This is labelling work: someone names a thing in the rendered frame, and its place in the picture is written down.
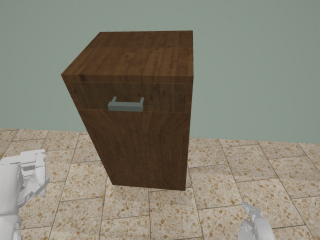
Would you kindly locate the robot left hand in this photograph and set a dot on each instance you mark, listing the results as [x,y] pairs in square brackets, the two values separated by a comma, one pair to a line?
[33,164]

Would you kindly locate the cabinet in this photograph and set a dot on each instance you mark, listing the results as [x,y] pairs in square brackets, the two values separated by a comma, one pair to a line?
[146,149]

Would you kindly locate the left robot forearm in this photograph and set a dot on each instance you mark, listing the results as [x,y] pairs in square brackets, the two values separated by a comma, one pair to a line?
[9,226]

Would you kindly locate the handle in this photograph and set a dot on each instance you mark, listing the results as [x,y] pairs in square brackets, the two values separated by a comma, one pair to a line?
[126,106]

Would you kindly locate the drawer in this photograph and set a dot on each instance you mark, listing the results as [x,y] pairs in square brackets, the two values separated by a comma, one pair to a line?
[158,96]

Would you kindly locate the robot right hand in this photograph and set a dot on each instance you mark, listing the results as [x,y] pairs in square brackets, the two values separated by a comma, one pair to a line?
[260,229]

